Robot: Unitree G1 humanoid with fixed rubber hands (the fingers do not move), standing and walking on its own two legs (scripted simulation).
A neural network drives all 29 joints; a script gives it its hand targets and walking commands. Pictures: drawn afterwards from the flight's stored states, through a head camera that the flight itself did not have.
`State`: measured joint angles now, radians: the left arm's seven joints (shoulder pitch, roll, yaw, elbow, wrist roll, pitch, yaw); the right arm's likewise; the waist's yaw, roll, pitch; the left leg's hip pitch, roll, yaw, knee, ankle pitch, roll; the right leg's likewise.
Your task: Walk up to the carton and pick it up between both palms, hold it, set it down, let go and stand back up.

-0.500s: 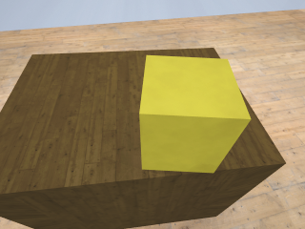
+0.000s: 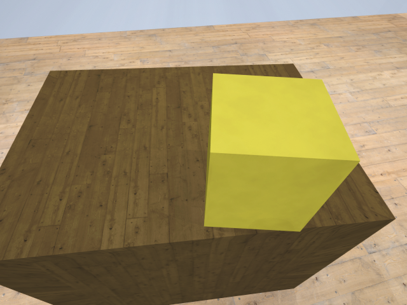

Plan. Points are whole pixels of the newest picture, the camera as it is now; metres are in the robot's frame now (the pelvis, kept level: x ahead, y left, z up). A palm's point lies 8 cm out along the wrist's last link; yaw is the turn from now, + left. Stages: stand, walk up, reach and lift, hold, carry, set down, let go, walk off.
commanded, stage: stand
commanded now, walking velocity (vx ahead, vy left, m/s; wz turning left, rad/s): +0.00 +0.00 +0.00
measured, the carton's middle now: (259, 157) +0.37 -0.08 +0.09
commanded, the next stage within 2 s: reach and lift in 0.64 s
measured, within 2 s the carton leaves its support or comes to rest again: neither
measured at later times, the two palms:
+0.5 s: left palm out of the picture -0.04 +0.20 -0.16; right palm out of the picture -0.05 -0.18 -0.15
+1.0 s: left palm (136, 301) +0.15 +0.17 -0.17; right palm (310, 291) +0.18 -0.23 -0.15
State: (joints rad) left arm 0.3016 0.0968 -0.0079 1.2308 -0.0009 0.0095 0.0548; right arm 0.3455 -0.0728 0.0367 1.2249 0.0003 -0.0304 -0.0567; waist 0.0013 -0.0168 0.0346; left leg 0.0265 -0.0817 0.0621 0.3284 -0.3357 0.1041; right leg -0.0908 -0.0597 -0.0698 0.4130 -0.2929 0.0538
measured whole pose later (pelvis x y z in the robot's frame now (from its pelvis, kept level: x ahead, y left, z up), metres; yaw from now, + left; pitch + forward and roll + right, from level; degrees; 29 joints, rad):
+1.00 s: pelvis -0.07 -0.04 -0.05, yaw -5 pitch +24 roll -6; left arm -0.08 0.25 0.00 0.40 -0.10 0.80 -0.03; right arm -0.24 -0.16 0.09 0.70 0.40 0.38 -0.12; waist 0.00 0.00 -0.22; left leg -0.90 0.06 -0.01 0.97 -0.50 0.04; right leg -0.92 0.12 0.00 0.79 -0.30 0.00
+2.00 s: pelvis -0.12 -0.08 -0.01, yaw +4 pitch -3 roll +1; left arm 0.17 0.27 -0.04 0.42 -0.18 0.33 0.01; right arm 0.22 -0.09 0.04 0.35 0.14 0.38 -0.11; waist 0.06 -0.06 -0.11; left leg -0.25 0.03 0.03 0.60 -0.30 -0.01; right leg -0.33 0.01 -0.05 0.58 -0.20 -0.05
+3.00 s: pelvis -0.07 -0.05 +0.01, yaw +3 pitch -1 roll -1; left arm 0.17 0.22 -0.09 0.03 -0.23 0.05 0.06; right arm 0.25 -0.23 -0.07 -0.02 0.23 0.03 -0.06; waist 0.02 0.02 0.06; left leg -0.08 0.03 0.07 0.34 -0.25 0.00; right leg -0.14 0.02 -0.01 0.30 -0.14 -0.01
